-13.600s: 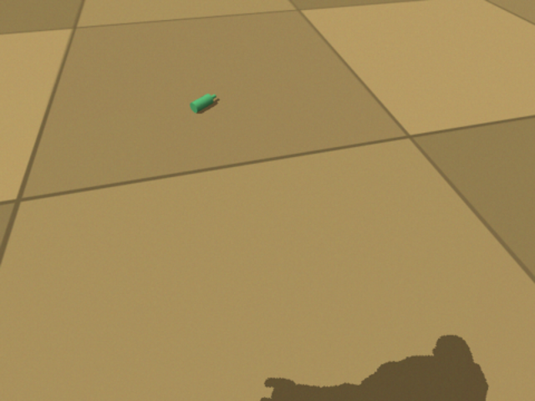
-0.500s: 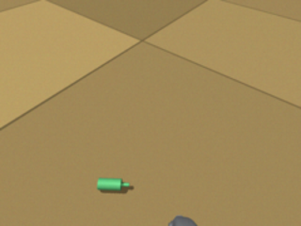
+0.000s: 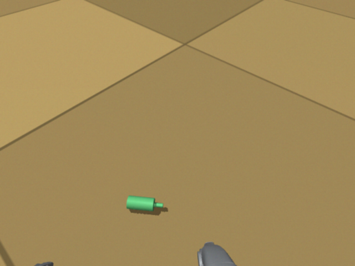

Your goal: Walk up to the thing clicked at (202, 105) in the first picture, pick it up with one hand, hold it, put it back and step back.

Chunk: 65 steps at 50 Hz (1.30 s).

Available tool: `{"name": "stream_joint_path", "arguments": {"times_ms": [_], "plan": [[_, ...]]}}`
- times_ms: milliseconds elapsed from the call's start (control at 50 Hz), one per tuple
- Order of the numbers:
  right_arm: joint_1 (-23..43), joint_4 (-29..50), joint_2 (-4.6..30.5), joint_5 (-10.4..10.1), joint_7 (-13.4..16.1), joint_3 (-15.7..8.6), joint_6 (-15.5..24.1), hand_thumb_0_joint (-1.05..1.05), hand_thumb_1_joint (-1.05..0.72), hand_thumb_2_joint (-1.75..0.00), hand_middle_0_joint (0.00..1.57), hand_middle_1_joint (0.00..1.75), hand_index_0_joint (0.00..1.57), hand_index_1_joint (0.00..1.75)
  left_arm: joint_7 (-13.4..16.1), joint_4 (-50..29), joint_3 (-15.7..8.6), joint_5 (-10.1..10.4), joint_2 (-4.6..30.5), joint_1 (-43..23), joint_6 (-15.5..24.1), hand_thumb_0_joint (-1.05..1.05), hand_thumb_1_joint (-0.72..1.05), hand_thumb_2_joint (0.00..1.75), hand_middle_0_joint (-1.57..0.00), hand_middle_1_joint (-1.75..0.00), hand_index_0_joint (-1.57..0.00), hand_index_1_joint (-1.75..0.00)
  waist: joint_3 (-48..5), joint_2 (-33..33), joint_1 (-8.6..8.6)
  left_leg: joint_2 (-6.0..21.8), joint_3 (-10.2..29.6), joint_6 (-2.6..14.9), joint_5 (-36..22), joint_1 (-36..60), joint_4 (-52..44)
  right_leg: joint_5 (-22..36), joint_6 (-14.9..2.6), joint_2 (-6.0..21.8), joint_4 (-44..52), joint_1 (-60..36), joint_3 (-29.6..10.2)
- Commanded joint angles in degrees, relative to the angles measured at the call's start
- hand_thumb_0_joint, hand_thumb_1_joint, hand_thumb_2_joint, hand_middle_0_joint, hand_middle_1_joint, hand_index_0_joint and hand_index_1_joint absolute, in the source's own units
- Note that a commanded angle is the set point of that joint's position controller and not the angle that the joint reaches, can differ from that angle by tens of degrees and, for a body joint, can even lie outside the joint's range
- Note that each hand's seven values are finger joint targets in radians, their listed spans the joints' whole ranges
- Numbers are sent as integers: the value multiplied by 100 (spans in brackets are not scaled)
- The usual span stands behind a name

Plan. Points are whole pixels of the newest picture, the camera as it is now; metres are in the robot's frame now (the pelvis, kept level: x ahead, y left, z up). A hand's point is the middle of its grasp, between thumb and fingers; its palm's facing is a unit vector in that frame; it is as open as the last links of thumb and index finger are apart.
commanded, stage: walk up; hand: left
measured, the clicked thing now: (145, 203) +0.54 +0.17 -0.71
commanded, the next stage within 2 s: none
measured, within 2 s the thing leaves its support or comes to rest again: neither
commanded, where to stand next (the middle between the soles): +0.14 -0.02 m, yaw -5 degrees
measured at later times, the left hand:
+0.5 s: hand out of the picture +0.09 +0.27 -0.14, palm faces -0.07 -0.92 -0.38, open 7.4 cm
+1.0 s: hand out of the picture +0.11 +0.24 -0.14, palm faces -0.12 -0.93 -0.34, open 7.4 cm
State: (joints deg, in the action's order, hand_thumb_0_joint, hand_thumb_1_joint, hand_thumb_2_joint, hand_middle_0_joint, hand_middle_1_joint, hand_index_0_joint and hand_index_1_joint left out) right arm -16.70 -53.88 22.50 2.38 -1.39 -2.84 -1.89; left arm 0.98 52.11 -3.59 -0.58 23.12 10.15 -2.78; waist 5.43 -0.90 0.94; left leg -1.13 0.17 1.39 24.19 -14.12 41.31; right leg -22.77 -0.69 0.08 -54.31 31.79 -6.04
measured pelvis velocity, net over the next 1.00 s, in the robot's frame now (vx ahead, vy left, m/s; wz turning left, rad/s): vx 0.01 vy -0.01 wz -0.11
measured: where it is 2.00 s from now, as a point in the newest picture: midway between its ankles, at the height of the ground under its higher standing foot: outside the picture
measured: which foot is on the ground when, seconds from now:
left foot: down 0.00-0.22, up 0.24-0.46, down 0.48-1.00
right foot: up 0.00-0.16, down 0.18-1.00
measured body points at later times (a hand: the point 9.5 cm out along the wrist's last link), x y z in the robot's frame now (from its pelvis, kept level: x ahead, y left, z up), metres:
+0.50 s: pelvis +0.03 +0.00 +0.01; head +0.06 +0.00 +0.45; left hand +0.10 +0.32 -0.11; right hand +0.13 -0.32 -0.10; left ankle +0.12 +0.12 -0.72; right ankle +0.02 -0.13 -0.71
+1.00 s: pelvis +0.01 -0.01 +0.01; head +0.02 -0.01 +0.46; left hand +0.12 +0.28 -0.11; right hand +0.03 -0.33 -0.12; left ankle +0.10 +0.12 -0.71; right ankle -0.01 -0.14 -0.71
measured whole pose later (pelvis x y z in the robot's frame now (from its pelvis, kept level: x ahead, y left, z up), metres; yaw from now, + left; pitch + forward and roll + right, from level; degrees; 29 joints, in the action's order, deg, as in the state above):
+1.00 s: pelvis +0.01 -0.01 +0.01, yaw -6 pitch -3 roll +0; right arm -11.1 -59.9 21.8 0.9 -1.3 -1.1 0.2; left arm -0.9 58.3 -1.3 -0.5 20.4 9.7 -0.2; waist 4.3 0.6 0.1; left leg 1.1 2.7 -1.4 11.7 -18.7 33.1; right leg -19.5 0.3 0.5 -34.6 12.3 -0.5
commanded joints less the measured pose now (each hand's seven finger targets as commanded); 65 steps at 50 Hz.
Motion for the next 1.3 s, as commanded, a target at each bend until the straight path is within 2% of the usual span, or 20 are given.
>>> {"name": "stream_joint_path", "arguments": {"times_ms": [0,100,160,180,200,240,400,440,460,500,520,680,700,720,740,800,840,880,960,1280], "plan": [[861,593,1552,-21,201,-375,404,0,-90,-90,20,30,20,30,-49,-163,-291,42,1188,187,314,0,90,90,-20,-30,-20,-30,42,922,-214,1321,1387,831,292,-389,-2150,101,2,-99,-212,-270,-31],[58,450,1677,12,112,-462,397,0,-90,-90,20,30,20,30,-170,-355,-200,-118,1112,-223,487,0,90,90,-20,-30,-20,-30,-63,1171,237,1593,1474,1101,-247,712,-1880,-689,-1,-130,1481,-487,667],[160,598,1442,-97,78,-370,361,0,-90,-90,20,30,20,30,-126,-62,-237,-105,1058,738,632,0,90,90,-20,-30,-20,-30,-471,817,-263,1199,731,770,-2076,372,-563,408,-283,-180,3228,-2265,697],[224,773,1104,-203,84,-255,395,0,-90,-90,20,30,20,30,-92,-6,-345,-121,1489,1104,693,0,90,90,-20,-30,-20,-30,-808,-187,-414,578,226,384,-1971,-759,720,540,-618,429,3380,-3363,-849],[481,947,1039,-197,96,-229,420,0,-90,-90,20,30,20,30,-102,22,-454,-61,1923,1320,685,0,90,90,-20,-30,-20,-30,-596,-1005,-541,-28,-237,140,140,-2172,1516,454,-1296,1625,3579,-3768,-2677],[581,882,1264,-149,179,-323,425,0,-90,-90,20,30,20,30,-127,-191,-409,-9,1800,1103,691,0,90,90,-20,-30,-20,-30,-80,-182,-452,291,584,121,1041,-2275,2128,1157,-1781,2172,3614,-3037,-2611],[283,511,848,-246,150,-259,469,0,-90,-90,20,30,20,30,-44,-523,-92,47,1269,313,540,0,90,90,-20,-30,-20,-30,-443,-780,-33,138,-249,-53,-1277,219,-502,4153,-911,915,2317,-1460,-57],[144,407,1034,-205,231,-329,485,0,-90,-90,20,30,20,30,-39,-621,-37,123,1121,157,395,0,90,90,-20,-30,-20,-30,-445,-495,120,140,-111,35,-2443,857,-1136,3090,-561,588,1780,-862,-96],[93,410,1337,-161,283,-387,504,0,-90,-90,20,30,20,30,-32,-684,-9,164,955,173,359,0,90,90,-20,-30,-20,-30,-562,53,121,803,591,192,-3158,995,-1339,2229,-344,247,1417,-645,-47],[440,546,1820,-240,305,-416,515,0,-90,-90,20,30,20,30,28,-455,-75,185,1076,551,171,0,90,90,-20,-30,-20,-30,-932,925,-15,2506,2528,1425,-3003,225,-2019,-1169,-72,-175,-76,-1226,54],[635,558,1771,-190,326,-452,500,0,-90,-90,20,30,20,30,33,-348,-110,127,1176,509,126,0,90,90,-20,-30,-20,-30,-782,763,-57,2466,2561,1502,-2513,-6,-2063,-1228,-85,-97,-492,-1229,-102],[1212,647,1433,-108,218,-279,290,0,-90,-90,20,30,20,30,-118,168,-232,-39,942,946,307,0,90,90,-20,-30,-20,-30,-769,1041,-350,1264,847,640,-467,-829,-1233,94,-135,-88,2333,-2309,707],[1054,603,1220,-136,200,-206,247,0,-90,-90,20,30,20,30,-95,133,-270,-101,1070,834,365,0,90,90,-20,-30,-20,-30,-711,577,-299,1041,692,394,-124,-1162,-910,11,-196,71,2734,-2492,252],[1067,660,844,-208,174,-114,229,0,-90,-90,20,30,20,30,-66,21,-321,-179,1403,692,426,0,90,90,-20,-30,-20,-30,-528,-500,-290,546,379,5,366,-1699,-181,-902,-577,1155,3438,-2126,-1621],[1337,553,1046,-197,218,-202,215,0,-90,-90,20,30,20,30,-74,-130,-352,-170,1817,54,426,0,90,90,-20,-30,-20,-30,-284,-832,-257,208,344,-66,683,-871,610,-1513,-1111,1915,3776,-646,-2338],[765,141,915,-299,134,-178,346,0,-90,-90,20,30,20,30,-40,-237,-148,-76,1265,-905,489,0,90,90,-20,-30,-20,-30,-270,-289,260,329,127,-81,-939,189,-367,169,-624,1089,2995,-522,-609],[754,75,1035,-195,143,-167,408,0,-90,-90,20,30,20,30,-80,-112,-94,-37,1099,-535,480,0,90,90,-20,-30,-20,-30,-566,-288,97,590,741,86,-1340,509,-1256,710,-292,692,2571,-870,-170],[1293,146,1220,-182,105,-125,428,0,-90,-90,20,30,20,30,-107,128,-64,0,1012,-110,441,0,90,90,-20,-30,-20,-30,-557,-8,-290,962,1392,338,-143,-312,-1648,-430,-164,365,2781,-1552,61],[1198,-140,1169,-151,62,-44,400,0,-90,-90,20,30,20,30,-117,287,-66,17,1063,-368,452,0,90,90,-20,-30,-20,-30,-199,361,-166,654,1093,54,268,-487,-2029,-620,-290,467,3099,-1624,-70],[1142,-681,955,-234,159,30,394,0,-90,-90,20,30,20,30,-67,781,-27,59,995,-938,473,0,90,90,-20,-30,-20,-30,-736,-73,-32,664,660,-34,-2664,419,-1792,1571,-110,704,3682,-2412,220]]}}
